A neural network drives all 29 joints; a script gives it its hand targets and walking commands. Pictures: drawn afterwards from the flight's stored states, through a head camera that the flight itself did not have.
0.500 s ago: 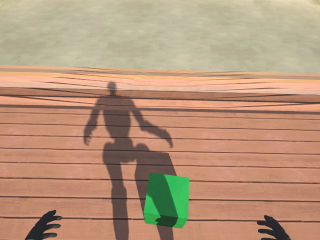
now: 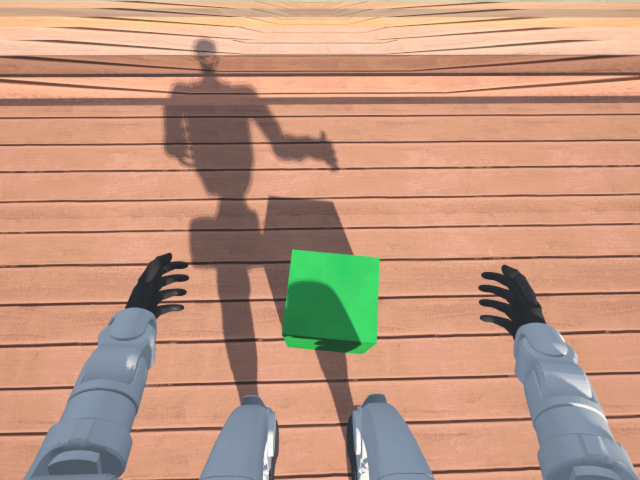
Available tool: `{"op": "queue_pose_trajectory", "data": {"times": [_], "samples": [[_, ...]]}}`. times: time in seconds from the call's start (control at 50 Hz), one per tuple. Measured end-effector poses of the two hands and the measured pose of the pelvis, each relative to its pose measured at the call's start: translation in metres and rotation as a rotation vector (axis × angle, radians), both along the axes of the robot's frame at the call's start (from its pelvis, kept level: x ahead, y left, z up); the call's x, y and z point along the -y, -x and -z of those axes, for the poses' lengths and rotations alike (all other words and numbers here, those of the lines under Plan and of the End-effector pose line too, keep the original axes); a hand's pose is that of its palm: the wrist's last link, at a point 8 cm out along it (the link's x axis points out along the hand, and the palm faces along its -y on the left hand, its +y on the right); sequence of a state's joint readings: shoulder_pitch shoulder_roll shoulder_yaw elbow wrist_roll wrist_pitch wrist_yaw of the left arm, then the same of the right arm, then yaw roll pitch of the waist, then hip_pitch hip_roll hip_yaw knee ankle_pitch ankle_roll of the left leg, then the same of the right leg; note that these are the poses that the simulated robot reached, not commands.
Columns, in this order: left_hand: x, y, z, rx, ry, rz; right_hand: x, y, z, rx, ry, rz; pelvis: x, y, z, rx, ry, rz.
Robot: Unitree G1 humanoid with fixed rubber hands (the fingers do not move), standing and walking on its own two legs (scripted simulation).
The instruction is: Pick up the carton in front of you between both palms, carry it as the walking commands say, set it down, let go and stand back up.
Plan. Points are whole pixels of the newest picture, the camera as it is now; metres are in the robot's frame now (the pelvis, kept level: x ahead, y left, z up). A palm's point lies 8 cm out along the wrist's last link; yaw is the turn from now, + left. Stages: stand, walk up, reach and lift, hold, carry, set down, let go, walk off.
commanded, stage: reach and lift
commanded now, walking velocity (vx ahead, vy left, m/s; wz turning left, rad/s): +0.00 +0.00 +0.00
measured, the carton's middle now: (330, 305) +0.43 -0.04 -0.58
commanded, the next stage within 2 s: none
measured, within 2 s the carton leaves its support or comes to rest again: neither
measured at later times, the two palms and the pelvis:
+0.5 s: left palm (225, 227) +0.47 +0.15 -0.16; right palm (460, 250) +0.43 -0.23 -0.16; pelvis -0.05 +0.00 -0.07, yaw +0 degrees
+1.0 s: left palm (245, 280) +0.45 +0.15 -0.41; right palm (424, 296) +0.42 -0.24 -0.40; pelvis -0.06 +0.00 -0.25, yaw -1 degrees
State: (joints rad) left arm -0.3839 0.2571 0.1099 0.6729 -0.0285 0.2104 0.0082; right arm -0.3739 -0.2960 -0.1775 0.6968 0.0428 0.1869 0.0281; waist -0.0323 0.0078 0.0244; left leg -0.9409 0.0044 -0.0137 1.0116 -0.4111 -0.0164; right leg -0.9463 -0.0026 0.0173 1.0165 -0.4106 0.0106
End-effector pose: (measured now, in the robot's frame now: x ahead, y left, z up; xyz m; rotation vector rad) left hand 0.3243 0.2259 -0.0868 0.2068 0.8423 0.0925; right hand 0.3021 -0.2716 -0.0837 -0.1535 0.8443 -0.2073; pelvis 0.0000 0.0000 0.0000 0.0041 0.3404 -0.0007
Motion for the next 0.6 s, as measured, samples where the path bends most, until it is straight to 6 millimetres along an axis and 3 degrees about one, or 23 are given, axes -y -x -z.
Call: {"op": "queue_pose_trajectory", "data": {"times": [0.18,0.32,0.46,0.6], "samples": [[0.034,-0.063,0.027,0.086,0.056,0.013,-0.013,-0.053,0.027,0.104,-0.06,0.035,0.001,0.041,0.03,-0.15,0.003,-0.001],[0.06,-0.114,0.042,0.144,0.1,0.021,-0.027,-0.099,0.045,0.171,-0.102,0.05,0.002,0.058,0.051,-0.259,0.001,0.001],[0.077,-0.147,0.064,0.19,0.12,0.034,-0.037,-0.129,0.067,0.219,-0.109,0.049,0.002,0.055,0.063,-0.371,-0.003,0.001],[0.077,-0.15,0.112,0.172,0.12,0.025,-0.04,-0.132,0.113,0.2,-0.107,0.063,0.002,0.038,0.081,-0.483,-0.003,0.002]]}}
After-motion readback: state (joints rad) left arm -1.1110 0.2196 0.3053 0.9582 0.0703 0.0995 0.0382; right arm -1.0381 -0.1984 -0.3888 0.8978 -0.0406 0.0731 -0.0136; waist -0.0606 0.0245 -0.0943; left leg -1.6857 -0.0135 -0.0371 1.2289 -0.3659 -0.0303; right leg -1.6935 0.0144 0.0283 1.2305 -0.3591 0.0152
